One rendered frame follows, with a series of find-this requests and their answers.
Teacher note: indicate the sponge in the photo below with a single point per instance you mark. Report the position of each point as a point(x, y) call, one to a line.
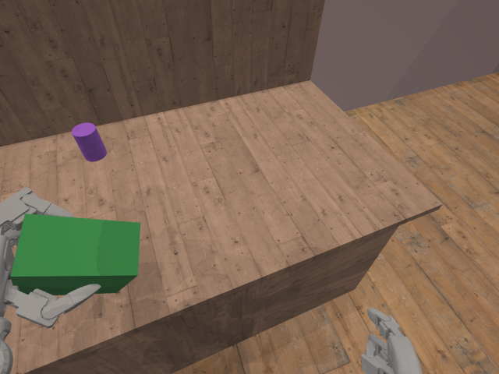
point(60, 254)

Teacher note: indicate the table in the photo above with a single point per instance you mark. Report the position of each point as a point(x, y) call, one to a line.
point(258, 197)

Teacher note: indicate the robot right hand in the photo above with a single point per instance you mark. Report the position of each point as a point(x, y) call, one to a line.
point(395, 357)

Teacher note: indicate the robot left hand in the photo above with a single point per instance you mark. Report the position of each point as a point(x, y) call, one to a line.
point(38, 306)

